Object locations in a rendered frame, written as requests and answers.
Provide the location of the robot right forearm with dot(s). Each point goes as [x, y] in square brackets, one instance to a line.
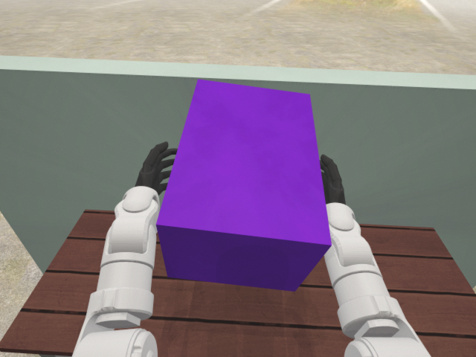
[365, 307]

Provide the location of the table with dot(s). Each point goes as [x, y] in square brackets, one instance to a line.
[192, 318]

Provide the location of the carton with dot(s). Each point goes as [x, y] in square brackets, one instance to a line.
[245, 202]

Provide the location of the robot left forearm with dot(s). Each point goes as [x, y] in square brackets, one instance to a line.
[123, 297]

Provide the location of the robot left upper arm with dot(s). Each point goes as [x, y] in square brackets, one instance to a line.
[118, 343]

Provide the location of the robot right hand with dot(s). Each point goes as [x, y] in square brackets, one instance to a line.
[333, 188]

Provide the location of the robot left hand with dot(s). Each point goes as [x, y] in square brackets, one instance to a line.
[150, 174]

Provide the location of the robot right upper arm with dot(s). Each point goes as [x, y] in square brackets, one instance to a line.
[385, 347]

